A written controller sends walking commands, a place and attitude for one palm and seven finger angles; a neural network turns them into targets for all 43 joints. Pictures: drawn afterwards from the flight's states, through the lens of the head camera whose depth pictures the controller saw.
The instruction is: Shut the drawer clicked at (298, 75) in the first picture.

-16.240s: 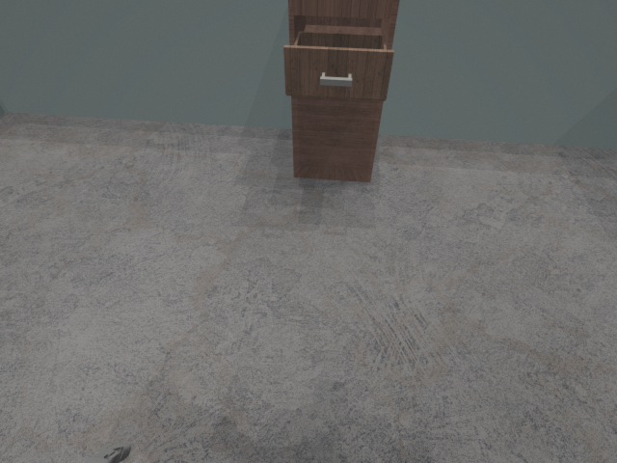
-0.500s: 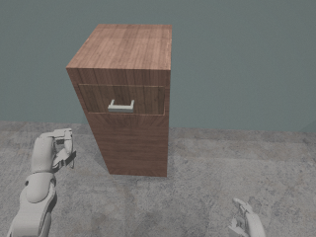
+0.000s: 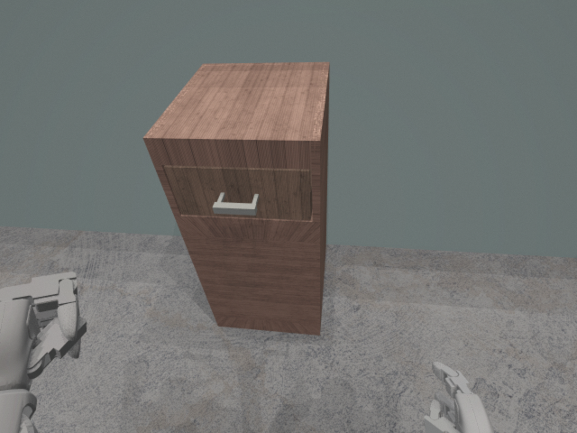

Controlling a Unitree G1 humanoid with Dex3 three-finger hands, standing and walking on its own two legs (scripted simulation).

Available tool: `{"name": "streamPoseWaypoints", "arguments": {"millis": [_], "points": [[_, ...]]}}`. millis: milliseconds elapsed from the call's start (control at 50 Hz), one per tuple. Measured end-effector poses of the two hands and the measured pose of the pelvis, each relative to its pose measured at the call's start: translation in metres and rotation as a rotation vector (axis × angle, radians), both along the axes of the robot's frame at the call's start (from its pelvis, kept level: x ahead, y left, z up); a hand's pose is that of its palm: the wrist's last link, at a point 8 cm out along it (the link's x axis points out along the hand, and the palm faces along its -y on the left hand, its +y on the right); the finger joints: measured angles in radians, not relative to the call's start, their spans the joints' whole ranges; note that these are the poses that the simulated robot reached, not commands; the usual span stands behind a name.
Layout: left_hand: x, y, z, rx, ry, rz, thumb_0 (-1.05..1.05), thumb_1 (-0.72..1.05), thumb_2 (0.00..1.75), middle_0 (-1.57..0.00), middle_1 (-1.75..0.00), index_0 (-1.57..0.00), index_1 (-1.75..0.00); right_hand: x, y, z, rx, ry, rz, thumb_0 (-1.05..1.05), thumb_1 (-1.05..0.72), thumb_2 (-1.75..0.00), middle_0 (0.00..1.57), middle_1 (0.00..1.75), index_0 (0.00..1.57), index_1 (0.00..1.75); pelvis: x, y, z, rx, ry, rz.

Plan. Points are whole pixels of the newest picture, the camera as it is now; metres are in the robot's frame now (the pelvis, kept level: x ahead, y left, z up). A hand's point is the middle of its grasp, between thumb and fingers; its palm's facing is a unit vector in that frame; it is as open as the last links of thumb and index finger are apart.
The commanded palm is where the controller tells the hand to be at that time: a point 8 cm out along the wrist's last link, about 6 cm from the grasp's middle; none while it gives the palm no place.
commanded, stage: draw the hand back to the body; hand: left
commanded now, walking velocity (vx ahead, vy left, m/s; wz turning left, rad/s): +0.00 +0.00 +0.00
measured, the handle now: (237, 202) +0.63 +0.22 -0.08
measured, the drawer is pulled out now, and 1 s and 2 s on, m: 0.00 0.00 0.00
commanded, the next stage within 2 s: step back with the hand held close in 0.02 s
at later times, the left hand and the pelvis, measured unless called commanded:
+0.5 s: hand (84, 319) +0.19 +0.25 +0.14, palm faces +0.27 -0.83 -0.49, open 3.3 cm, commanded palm +0.12 +0.30 +0.17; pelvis -0.01 +0.02 +0.00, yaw -1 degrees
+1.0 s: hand (36, 376) +0.12 +0.26 +0.16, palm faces +0.37 -0.81 -0.46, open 3.3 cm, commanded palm +0.06 +0.30 +0.17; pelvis -0.08 +0.03 -0.02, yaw -1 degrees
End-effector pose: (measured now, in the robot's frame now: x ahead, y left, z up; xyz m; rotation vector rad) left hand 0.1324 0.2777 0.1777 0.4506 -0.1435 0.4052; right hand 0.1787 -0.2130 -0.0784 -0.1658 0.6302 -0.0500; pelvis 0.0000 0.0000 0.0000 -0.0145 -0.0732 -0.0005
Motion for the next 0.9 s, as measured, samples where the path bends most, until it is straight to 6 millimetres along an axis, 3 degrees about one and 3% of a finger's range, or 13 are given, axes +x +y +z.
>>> {"name": "streamPoseWaypoints", "arguments": {"millis": [120,280,420,680,800,900], "points": [[0.008,-0.003,-0.015,-0.044,0.038,0.001,0.01,0.90,0.90,-1.40,-1.59,-1.41,-1.60,-0.007,-0.005,-0.001,-0.017,0.015,-0.010,0.01,-0.90,-0.90,0.20,0.30,0.20,0.30,0.000,-0.003,0.000,0.001,0.003,-0.005],[0.023,0.003,0.009,0.065,-0.048,-0.048,0.01,0.89,0.90,-1.40,-1.59,-1.41,-1.60,-0.013,-0.016,0.000,-0.031,0.050,-0.054,0.01,-0.90,-0.90,0.20,0.30,0.20,0.30,0.001,0.001,0.001,-0.007,0.040,-0.012],[0.028,0.008,-0.010,0.063,0.074,-0.103,0.01,0.90,0.90,-1.40,-1.59,-1.41,-1.60,-0.031,-0.024,-0.004,-0.051,0.131,-0.142,0.01,-0.90,-0.90,0.20,0.30,0.20,0.30,-0.006,0.015,0.002,0.001,0.085,-0.024],[-0.011,0.033,0.001,0.118,0.007,-0.100,0.01,0.89,0.90,-1.40,-1.59,-1.41,-1.60,-0.048,0.006,0.004,-0.078,0.103,-0.118,0.01,-0.90,-0.90,0.20,0.30,0.20,0.30,-0.035,0.033,-0.003,0.006,0.089,-0.021],[-0.032,0.034,-0.003,0.128,-0.016,-0.086,0.01,0.89,0.90,-1.40,-1.59,-1.41,-1.60,-0.057,0.018,0.005,-0.060,0.042,-0.087,0.01,-0.90,-0.90,0.20,0.30,0.20,0.30,-0.055,0.036,-0.009,0.012,0.076,-0.026],[-0.045,0.028,-0.004,0.137,-0.054,-0.084,0.01,0.89,0.90,-1.40,-1.59,-1.41,-1.60,-0.075,0.017,-0.001,-0.065,0.042,-0.072,0.01,-0.90,-0.90,0.20,0.30,0.20,0.30,-0.068,0.031,-0.014,0.011,0.066,-0.026]]}}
